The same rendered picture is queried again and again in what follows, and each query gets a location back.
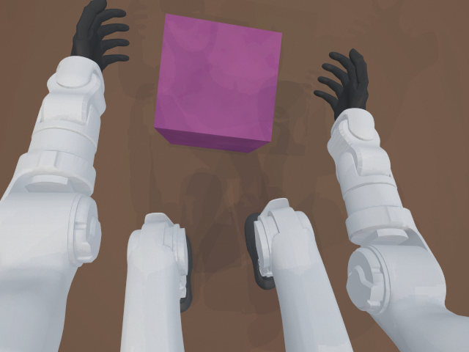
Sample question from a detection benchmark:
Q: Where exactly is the robot shin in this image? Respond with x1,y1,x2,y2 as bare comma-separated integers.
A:
127,213,186,298
257,198,315,276

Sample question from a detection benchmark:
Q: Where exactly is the left robot forearm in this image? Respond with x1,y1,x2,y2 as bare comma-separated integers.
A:
0,56,106,205

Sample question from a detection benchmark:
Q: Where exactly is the robot right hand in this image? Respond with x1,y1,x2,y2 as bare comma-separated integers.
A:
314,48,369,121

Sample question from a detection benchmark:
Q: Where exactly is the right robot shin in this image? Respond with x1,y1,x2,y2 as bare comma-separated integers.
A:
257,198,315,276

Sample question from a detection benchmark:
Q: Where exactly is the right robot forearm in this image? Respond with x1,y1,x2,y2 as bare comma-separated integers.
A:
327,108,446,299

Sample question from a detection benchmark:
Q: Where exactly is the carton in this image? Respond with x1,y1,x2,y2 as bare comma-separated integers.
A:
154,14,282,153

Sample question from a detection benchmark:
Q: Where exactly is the right robot upper arm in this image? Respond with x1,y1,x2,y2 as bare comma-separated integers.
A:
346,245,469,352

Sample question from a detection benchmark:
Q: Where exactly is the robot left hand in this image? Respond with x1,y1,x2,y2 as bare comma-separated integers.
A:
70,0,130,73

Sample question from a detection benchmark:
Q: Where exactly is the left robot shin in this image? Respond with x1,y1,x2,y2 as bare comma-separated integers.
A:
127,213,186,298

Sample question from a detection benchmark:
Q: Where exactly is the left robot upper arm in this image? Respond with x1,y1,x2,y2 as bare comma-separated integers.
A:
0,192,101,352

